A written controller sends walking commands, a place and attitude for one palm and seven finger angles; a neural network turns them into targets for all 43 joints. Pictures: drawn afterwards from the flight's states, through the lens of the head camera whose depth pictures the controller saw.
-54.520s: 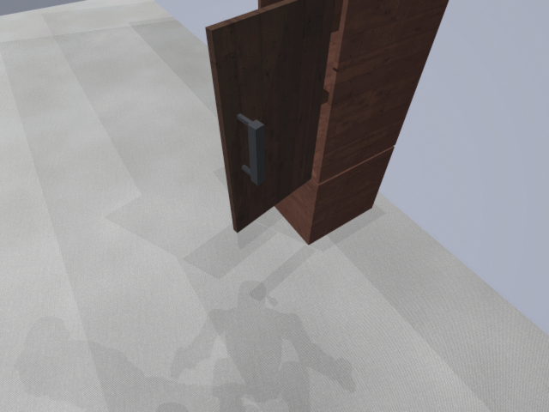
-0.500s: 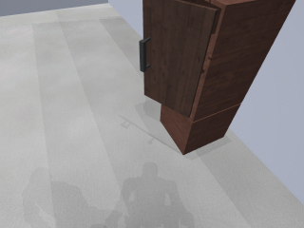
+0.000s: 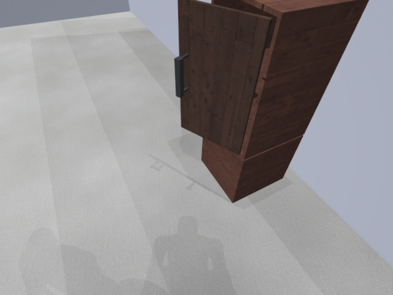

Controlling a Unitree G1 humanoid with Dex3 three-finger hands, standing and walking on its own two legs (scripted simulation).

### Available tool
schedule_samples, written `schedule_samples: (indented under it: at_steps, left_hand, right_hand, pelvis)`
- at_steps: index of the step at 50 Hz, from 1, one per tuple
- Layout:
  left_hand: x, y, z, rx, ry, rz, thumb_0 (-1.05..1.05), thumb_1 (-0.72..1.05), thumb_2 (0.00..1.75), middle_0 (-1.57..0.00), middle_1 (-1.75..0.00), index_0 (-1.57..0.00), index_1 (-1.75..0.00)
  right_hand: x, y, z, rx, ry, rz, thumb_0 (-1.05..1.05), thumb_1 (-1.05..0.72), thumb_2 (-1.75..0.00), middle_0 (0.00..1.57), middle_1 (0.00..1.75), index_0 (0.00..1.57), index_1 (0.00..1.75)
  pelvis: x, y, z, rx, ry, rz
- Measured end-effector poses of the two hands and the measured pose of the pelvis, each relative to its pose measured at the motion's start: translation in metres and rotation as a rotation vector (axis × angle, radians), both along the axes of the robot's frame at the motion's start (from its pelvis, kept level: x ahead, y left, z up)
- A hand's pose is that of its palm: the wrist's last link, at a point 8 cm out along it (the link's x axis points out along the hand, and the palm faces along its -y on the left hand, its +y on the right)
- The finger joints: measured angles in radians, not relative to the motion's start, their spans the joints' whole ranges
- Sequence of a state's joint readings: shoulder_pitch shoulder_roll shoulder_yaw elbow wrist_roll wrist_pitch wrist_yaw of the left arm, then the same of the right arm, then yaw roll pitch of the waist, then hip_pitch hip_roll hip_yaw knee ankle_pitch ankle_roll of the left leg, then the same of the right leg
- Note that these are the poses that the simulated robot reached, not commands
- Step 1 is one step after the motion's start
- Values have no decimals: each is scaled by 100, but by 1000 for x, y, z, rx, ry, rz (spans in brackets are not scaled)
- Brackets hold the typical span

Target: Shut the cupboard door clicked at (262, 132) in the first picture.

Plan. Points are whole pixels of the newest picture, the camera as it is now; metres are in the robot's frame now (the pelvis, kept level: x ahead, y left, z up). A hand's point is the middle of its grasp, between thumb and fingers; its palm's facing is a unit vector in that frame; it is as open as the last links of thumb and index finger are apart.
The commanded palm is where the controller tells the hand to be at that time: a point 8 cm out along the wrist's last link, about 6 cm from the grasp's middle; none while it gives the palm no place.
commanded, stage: let the arm hang, fingers relaxed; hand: left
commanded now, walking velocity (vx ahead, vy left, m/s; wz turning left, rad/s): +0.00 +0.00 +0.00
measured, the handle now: (182, 75) +0.92 +0.10 -0.03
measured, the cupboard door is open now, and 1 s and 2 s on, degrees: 27 27 27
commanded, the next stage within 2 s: look to check the result in 0.02 s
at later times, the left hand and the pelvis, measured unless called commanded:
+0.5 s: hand out of the picture -0.04 +0.15 -0.18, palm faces +0.03 -0.98 -0.17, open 7.4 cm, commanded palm none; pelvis +0.00 -0.01 +0.00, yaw -1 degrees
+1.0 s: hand out of the picture +0.01 +0.17 -0.20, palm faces +0.13 -0.97 -0.19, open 7.4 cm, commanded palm none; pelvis +0.02 -0.01 -0.02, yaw +6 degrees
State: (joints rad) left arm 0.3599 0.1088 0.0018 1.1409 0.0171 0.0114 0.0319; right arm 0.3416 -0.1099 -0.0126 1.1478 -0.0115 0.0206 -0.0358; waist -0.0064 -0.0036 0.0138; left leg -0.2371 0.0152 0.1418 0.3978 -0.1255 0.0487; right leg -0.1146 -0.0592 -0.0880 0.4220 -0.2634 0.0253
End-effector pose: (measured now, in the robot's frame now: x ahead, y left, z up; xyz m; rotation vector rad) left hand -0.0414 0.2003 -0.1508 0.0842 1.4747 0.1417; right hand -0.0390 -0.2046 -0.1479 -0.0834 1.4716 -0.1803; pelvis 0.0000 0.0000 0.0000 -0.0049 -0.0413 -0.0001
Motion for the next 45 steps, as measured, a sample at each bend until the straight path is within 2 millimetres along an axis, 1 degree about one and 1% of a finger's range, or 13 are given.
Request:
schedule_samples:
  at_steps: [10, 17, 24, 38, 45]
  left_hand:
    - [-17, 3, 3, 22, 47, 5, 0, 91, 90, -20, -30, -20, -30]
    - [-18, 4, 4, 30, 54, 3, 0, 91, 90, -20, -30, -20, -30]
    - [-6, 2, 3, 28, 36, -7, 0, 91, 90, -20, -30, -20, -30]
    - [31, 3, 3, 38, -21, -32, 0, 91, 90, -20, -30, -20, -30]
    - [41, 7, -2, 52, -42, 16, 0, 91, 90, -20, -30, -20, -30]
  right_hand:
    - [-3, -4, -1, 3, 8, -10, 0, -91, -89, 20, 30, 20, 30]
    - [3, -11, -1, -7, -3, -8, 0, -91, -89, 20, 30, 20, 30]
    - [11, -19, 0, -20, -14, -4, 0, -91, -89, 20, 30, 20, 30]
    - [28, -27, 2, -29, -27, 3, 0, -91, -89, 20, 30, 20, 30]
    - [37, -27, -4, -18, 3, 40, 0, -91, -89, 20, 30, 20, 30]
  pelvis:
    - [-1, -3, -1, -1, 7, -5]
    - [-1, -6, -1, -2, 6, -8]
    - [1, -9, -1, -2, 7, -10]
    - [11, -13, 0, 0, 11, -11]
    - [13, -14, -6, -7, 26, 40]
